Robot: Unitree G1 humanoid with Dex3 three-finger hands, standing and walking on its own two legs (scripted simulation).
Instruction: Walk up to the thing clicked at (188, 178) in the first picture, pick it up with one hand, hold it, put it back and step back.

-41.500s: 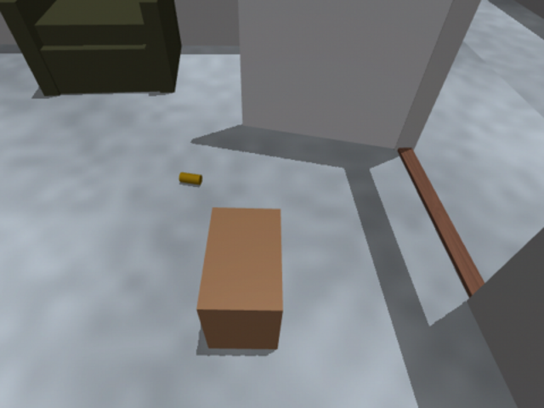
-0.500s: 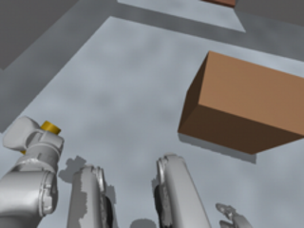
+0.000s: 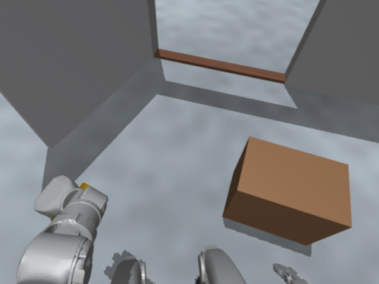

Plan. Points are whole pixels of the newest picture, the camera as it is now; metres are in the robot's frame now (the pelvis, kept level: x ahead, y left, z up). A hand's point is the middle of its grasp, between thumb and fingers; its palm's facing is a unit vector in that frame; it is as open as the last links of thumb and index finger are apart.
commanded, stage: lift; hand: left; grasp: from above
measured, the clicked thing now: (76, 206) +0.35 +0.24 -0.11
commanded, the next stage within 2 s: hold in 0.42 s
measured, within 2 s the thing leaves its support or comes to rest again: neither
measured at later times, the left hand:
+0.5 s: hand (56, 191) +0.34 +0.23 +0.01, palm faces -0.22 -0.40 -0.89, open 8.1 cm
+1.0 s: hand (47, 178) +0.35 +0.24 +0.04, palm faces -0.18 -0.40 -0.90, open 8.2 cm
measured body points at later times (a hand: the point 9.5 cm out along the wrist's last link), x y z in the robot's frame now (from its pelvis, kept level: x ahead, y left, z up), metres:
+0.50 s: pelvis +0.03 +0.01 +0.08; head +0.08 +0.00 +0.53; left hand +0.35 +0.25 +0.06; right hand +0.11 -0.25 -0.06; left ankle +0.05 +0.15 -0.61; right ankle +0.06 -0.10 -0.61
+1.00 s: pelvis +0.05 +0.01 +0.10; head +0.08 +0.00 +0.55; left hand +0.36 +0.25 +0.09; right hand +0.16 -0.24 -0.03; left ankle +0.05 +0.15 -0.61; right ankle +0.06 -0.10 -0.61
